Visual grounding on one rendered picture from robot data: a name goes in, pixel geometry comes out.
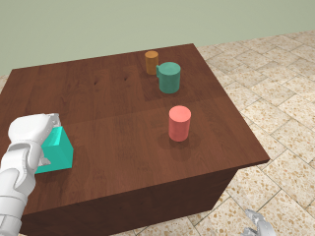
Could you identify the table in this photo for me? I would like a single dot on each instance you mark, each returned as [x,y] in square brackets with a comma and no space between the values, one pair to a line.
[127,173]

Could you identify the sponge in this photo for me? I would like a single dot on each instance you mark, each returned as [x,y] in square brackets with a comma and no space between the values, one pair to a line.
[58,149]

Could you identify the left robot hand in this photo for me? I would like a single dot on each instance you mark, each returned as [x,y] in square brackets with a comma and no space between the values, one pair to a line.
[34,128]

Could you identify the right robot hand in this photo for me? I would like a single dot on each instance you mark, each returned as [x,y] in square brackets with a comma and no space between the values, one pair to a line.
[264,228]

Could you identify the robot left forearm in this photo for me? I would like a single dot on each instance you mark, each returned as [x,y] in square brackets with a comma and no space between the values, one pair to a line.
[17,181]

